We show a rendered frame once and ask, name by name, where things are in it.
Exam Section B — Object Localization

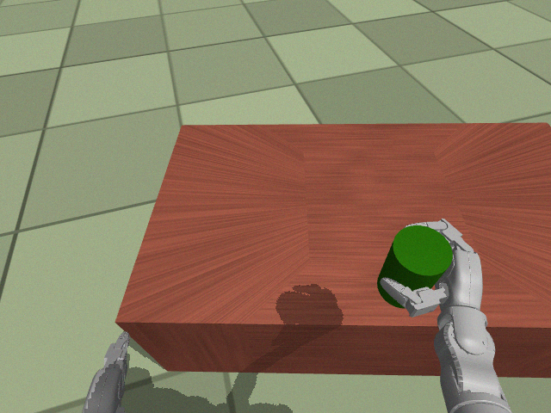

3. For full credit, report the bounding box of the right robot arm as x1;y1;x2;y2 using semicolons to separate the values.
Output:
434;305;512;413

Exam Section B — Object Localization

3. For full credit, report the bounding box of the left robot hand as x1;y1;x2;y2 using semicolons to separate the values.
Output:
82;331;130;413

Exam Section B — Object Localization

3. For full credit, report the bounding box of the can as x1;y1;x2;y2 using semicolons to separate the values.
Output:
377;225;453;309

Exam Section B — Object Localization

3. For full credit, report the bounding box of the right robot hand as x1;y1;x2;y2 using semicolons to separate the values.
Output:
380;219;483;317

